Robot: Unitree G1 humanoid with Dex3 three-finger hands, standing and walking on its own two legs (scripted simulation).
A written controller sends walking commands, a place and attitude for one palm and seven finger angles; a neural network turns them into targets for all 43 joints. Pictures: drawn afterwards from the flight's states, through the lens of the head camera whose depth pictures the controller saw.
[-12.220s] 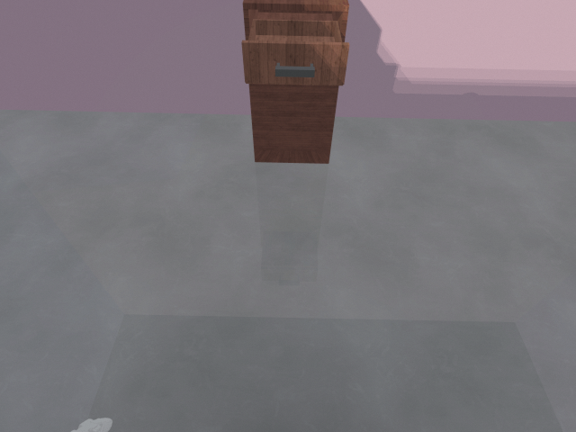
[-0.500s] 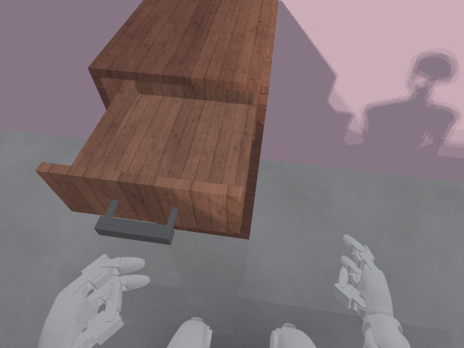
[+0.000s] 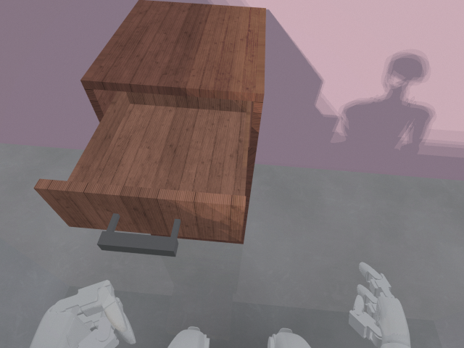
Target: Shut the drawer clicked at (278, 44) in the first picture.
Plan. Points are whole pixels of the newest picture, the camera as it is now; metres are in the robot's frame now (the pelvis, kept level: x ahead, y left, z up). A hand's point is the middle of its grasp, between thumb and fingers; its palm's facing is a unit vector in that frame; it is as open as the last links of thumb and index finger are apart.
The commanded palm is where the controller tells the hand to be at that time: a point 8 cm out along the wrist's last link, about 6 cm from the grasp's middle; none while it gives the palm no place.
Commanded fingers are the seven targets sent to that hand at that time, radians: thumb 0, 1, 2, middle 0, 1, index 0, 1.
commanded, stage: raise the hand and make a fist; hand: left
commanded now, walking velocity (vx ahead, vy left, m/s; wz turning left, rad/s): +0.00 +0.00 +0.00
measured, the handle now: (142, 232) +0.31 +0.19 +0.00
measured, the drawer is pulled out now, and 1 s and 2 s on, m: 0.27 0.27 0.27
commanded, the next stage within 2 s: bring the fist close to the handle in 0.82 s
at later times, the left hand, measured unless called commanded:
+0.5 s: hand (108, 341) +0.13 +0.16 +0.11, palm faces +0.02 -1.00 -0.04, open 3.3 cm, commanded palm +0.07 +0.21 +0.11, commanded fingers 0.00 0.90 0.90 -1.40 -1.60 -1.40 -1.60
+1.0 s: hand (108, 344) +0.13 +0.16 +0.10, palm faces +0.02 -1.00 -0.07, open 3.3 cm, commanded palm +0.08 +0.22 +0.10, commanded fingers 0.00 0.90 0.90 -1.40 -1.60 -1.40 -1.60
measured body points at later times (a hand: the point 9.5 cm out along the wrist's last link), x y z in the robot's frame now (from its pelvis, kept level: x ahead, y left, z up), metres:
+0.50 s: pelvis +0.01 +0.01 +0.01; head +0.04 +0.02 +0.46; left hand +0.12 +0.21 +0.11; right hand +0.23 -0.19 -0.03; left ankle +0.01 +0.12 -0.65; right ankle +0.04 -0.12 -0.65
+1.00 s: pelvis +0.01 +0.00 +0.01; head +0.04 +0.00 +0.46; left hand +0.12 +0.21 +0.11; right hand +0.22 -0.22 -0.04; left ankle +0.01 +0.12 -0.65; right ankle +0.04 -0.12 -0.65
